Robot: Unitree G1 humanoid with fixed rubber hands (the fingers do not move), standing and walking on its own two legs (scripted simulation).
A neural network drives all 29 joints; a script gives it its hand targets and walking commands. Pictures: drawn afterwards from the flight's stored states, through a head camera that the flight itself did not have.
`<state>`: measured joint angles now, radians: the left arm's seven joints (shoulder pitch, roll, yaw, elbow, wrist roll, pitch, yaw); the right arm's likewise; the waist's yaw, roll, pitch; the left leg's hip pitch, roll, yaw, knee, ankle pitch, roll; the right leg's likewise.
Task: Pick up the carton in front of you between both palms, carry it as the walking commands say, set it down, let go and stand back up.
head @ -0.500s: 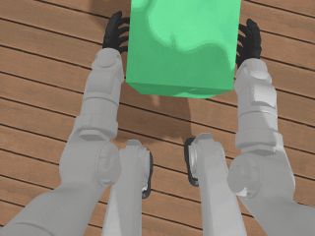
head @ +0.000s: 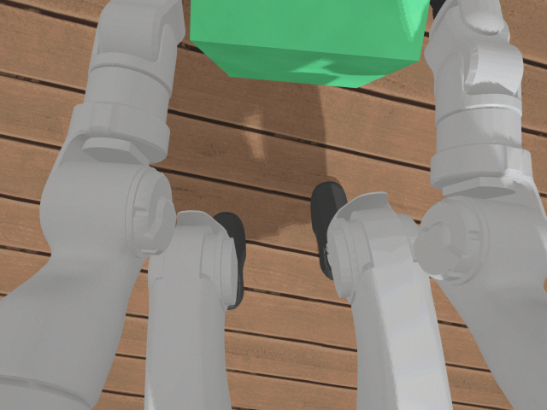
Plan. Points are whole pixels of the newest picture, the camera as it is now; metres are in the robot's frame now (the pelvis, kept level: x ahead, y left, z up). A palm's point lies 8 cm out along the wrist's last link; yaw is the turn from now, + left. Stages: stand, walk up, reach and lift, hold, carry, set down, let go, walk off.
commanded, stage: set down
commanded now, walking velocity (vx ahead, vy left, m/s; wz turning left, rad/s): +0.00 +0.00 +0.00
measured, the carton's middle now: out of the picture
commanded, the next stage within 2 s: none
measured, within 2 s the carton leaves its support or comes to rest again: rests again in 0.76 s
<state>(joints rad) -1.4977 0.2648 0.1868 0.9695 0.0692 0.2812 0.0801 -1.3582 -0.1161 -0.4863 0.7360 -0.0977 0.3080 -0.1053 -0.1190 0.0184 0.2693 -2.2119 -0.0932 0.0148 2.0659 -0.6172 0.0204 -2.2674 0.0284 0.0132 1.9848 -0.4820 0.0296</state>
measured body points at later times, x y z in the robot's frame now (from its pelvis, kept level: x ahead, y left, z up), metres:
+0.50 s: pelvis +0.01 +0.00 -0.03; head +0.38 +0.01 +0.21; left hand +0.59 +0.08 -0.22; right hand +0.54 -0.22 -0.20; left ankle +0.09 +0.10 -0.38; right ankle +0.13 -0.12 -0.38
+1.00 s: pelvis +0.00 +0.01 -0.04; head +0.38 +0.02 +0.19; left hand +0.59 +0.07 -0.23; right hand +0.53 -0.23 -0.22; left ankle +0.09 +0.10 -0.38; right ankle +0.13 -0.12 -0.38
